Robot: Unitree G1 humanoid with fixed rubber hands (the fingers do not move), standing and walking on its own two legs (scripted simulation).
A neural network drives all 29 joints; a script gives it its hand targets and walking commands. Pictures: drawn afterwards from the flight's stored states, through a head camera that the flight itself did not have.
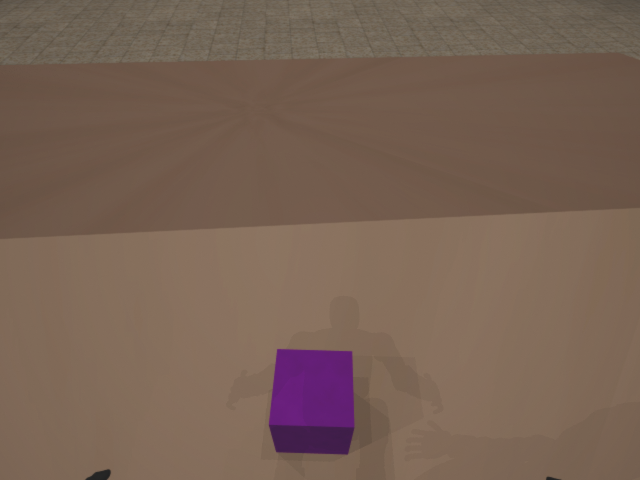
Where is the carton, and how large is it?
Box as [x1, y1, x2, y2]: [269, 349, 353, 454]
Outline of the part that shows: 277,349 269,418 269,426 276,451 347,454 353,430 351,351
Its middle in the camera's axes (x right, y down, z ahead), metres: -0.02 +0.47 +1.11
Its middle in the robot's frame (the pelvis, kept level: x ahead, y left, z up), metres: +0.46 +0.03 -0.66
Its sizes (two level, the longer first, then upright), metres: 0.210 0.200 0.250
